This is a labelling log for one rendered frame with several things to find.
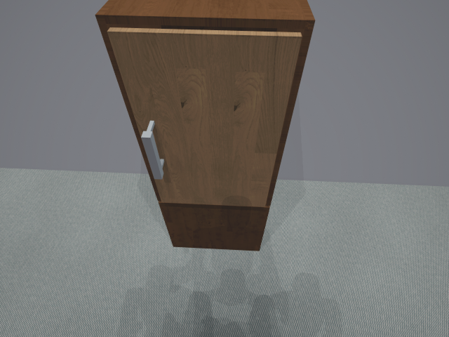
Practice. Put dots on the handle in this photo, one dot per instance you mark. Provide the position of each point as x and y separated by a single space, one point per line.
155 162

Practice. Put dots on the cupboard door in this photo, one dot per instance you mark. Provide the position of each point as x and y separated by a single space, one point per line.
218 99

